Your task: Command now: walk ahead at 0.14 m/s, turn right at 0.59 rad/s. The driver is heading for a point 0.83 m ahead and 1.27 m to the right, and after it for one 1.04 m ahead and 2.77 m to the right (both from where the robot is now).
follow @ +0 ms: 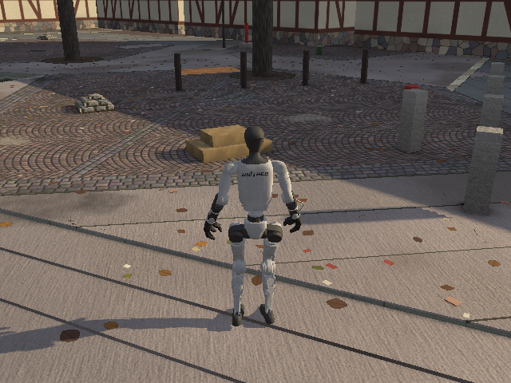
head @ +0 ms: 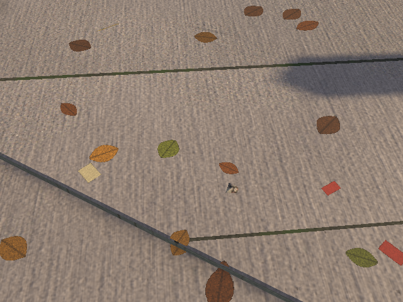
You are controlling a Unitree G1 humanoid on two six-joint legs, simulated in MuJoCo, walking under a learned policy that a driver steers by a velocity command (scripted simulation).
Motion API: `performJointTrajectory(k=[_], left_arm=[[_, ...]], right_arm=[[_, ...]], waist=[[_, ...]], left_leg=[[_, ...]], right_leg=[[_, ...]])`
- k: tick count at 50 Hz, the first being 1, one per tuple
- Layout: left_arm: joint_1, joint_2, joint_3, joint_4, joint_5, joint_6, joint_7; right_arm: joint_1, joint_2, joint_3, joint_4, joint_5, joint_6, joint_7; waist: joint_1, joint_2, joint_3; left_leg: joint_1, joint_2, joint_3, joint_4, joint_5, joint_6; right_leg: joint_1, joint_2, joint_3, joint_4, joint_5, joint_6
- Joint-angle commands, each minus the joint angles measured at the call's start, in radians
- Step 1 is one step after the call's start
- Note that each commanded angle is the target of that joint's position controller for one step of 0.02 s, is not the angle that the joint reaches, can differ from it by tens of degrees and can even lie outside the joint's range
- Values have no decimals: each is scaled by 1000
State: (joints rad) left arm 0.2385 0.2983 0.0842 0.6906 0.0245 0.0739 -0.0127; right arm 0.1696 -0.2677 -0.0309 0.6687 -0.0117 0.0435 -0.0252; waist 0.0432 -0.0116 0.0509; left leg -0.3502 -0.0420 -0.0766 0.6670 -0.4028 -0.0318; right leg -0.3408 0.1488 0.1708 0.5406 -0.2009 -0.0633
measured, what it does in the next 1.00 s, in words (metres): walks ahead, turning right: left foot, then right foot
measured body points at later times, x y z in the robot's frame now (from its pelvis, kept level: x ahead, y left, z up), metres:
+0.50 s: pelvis +0.09 -0.02 +0.00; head +0.11 -0.02 +0.45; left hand +0.35 +0.18 -0.09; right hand +0.05 -0.30 -0.13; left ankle +0.01 +0.12 -0.75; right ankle +0.12 -0.14 -0.70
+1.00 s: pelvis +0.36 -0.18 +0.00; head +0.39 -0.22 +0.44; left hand +0.48 +0.06 -0.12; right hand +0.43 -0.49 -0.09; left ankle +0.57 -0.19 -0.67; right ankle +0.15 -0.14 -0.73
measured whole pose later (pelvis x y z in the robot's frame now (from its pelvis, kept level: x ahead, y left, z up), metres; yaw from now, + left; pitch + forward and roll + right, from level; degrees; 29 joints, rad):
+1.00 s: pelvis +0.36 -0.18 +0.00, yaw -36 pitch +3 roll +1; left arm 0.49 0.27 0.04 0.83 0.01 -0.04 0.01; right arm 0.01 -0.24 0.00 0.65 -0.04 -0.01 0.04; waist 0.07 0.02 0.05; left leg -0.77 0.03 0.07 0.83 -0.22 0.02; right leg 0.15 0.09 0.19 0.21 -0.37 -0.12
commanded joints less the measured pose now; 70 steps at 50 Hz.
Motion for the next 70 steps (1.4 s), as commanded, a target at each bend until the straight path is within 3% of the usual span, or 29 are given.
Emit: performJointTrajectory(k=[1,2,3,4,5,6,9,15,24,27,28,29,30,31,32,34,37,43,47,48,50,51,52,53,54,56,58,62,70], left_arm=[[-90,145,42,-75,-3,-9,-2],[-75,113,35,-76,-8,-15,4],[3,31,17,-75,-11,-24,8],[7,70,24,-74,8,-37,9],[-56,128,36,-76,21,-37,8],[-39,164,51,-43,22,-34,-1],[-4,135,45,-25,12,-11,-47],[-141,92,19,-67,16,-7,-70],[-262,79,-6,-136,5,-8,-84],[-163,87,-2,-128,11,-9,-61],[-1,98,11,-88,14,-19,-48],[208,143,38,-2,17,-29,-35],[202,258,63,14,3,-39,-17],[159,261,49,-37,-4,-63,-17],[132,223,39,-23,-8,-69,-19],[69,158,19,-29,-10,-90,-13],[63,135,3,-25,-20,-129,-2],[252,124,-2,48,-21,-139,16],[270,117,-7,76,-21,-126,30],[265,131,-8,83,-17,-128,29],[195,165,-3,78,-18,-141,26],[149,183,2,72,-18,-146,24],[103,164,0,51,-20,-157,23],[168,52,-18,-11,-47,-159,15],[192,90,-17,-7,-14,-158,7],[130,84,-19,13,3,-136,1],[109,47,-21,4,8,-110,-12],[16,25,-26,-51,9,-74,-22],[-218,8,-44,-128,10,-78,-71]], right_arm=[[114,-57,-20,-32,9,-27,-12],[155,-106,-33,-22,1,-36,-25],[189,-187,-46,-37,-9,-43,-27],[103,-246,-60,-50,-28,-41,-30],[52,-231,-67,-48,-29,-41,-30],[12,-181,-54,-48,-22,-47,-24],[11,-115,-33,-39,-23,-60,-14],[161,-140,-53,29,-34,-83,-6],[153,-174,-72,96,-43,-91,11],[144,-204,-79,124,-22,-73,21],[104,-224,-81,121,-1,-66,26],[96,-195,-67,113,-5,-66,24],[72,-62,-32,49,-25,-73,38],[-23,-73,-24,-5,-41,-98,48],[-62,-114,-36,-19,-29,-108,58],[26,-119,-33,13,-18,-118,61],[83,-116,-31,40,-45,-86,62],[-142,-74,-13,-49,-41,-66,65],[-307,-7,30,-126,-31,-69,77],[-288,-19,27,-129,-23,-72,74],[-82,-84,3,-78,-16,-77,48],[114,-128,-18,-28,-10,-82,32],[308,-183,-41,14,-22,-93,16],[352,-308,-78,14,-42,-98,11],[226,-256,-65,-5,-29,-90,15],[92,-86,-31,-3,-20,-92,17],[91,-46,-23,35,-27,-108,10],[123,-42,-28,93,-8,-157,30],[165,-129,-50,112,-7,-152,26]], waist=[[-96,-77,-87],[-113,24,-81],[-84,217,-130],[-46,194,-64],[-35,161,-17],[-19,128,-19],[-7,156,-44],[-84,122,7],[-81,141,49],[-23,143,-11],[66,112,-89],[145,12,-202],[90,-288,-148],[88,-190,-107],[61,-81,-27],[-30,-13,34],[-65,-29,-16],[1,-35,8],[34,-53,50],[20,-80,29],[-89,-119,-83],[-187,-127,-179],[-283,-75,-293],[-228,262,-443],[-141,274,-441],[-86,41,-162],[-49,56,-58],[-20,66,-3],[-79,90,2]], left_leg=[[283,-36,45,-272,108,32],[405,63,-55,-368,21,51],[462,338,-311,-427,-209,79],[387,444,-477,-513,-259,148],[288,430,-455,-554,-277,169],[263,338,-326,-558,-147,148],[259,238,-89,-533,-7,125],[428,301,-51,-533,-46,168],[413,349,159,-556,83,159],[362,341,261,-369,534,142],[273,325,304,-155,677,128],[95,265,329,153,525,110],[-310,108,327,509,-135,55],[-440,70,113,649,-83,53],[-468,113,65,665,10,60],[-349,167,66,513,119,45],[-289,157,87,458,164,6],[-548,131,132,467,205,-16],[-424,65,191,201,217,18],[-340,30,215,188,196,45],[-39,-44,201,116,164,103],[154,-35,151,39,200,126],[418,83,24,-57,156,152],[616,404,-465,-209,-11,253],[546,455,-731,-332,80,277],[298,396,-458,-346,-42,266],[157,339,-263,-398,66,237],[114,330,-33,-508,268,219],[234,287,272,-518,430,154]], right_leg=[[-132,-160,325,-148,-438,-95],[-270,-89,247,-10,-530,-37],[-319,24,47,330,-513,14],[-418,57,-32,450,-365,41],[-411,-36,-50,520,-265,58],[-357,-30,-70,610,-194,75],[-330,-64,-130,792,-115,87],[-495,-110,-132,640,-107,99],[-320,-192,-250,314,-213,17],[-44,-105,-357,173,-306,-45],[190,-71,-355,87,-218,-63],[489,-61,-287,8,-219,-64],[599,-295,151,-174,-538,-135],[476,-429,525,-339,-556,-203],[402,-454,464,-355,-449,-222],[251,-374,260,-333,-94,-198],[239,-295,116,-329,289,-191],[378,-270,100,-316,543,-193],[318,-249,98,-347,653,-173],[317,-270,97,-332,797,-166],[299,-267,75,-155,1196,-107],[284,-258,79,43,1207,-75],[157,-204,53,312,941,-49],[-95,-7,-55,723,111,-5],[-179,-13,6,855,-188,-29],[-250,-125,-58,843,-98,-38],[-249,-170,-72,821,-108,-30],[-311,-214,-74,720,-64,-21],[-216,-207,-242,184,145,-13]])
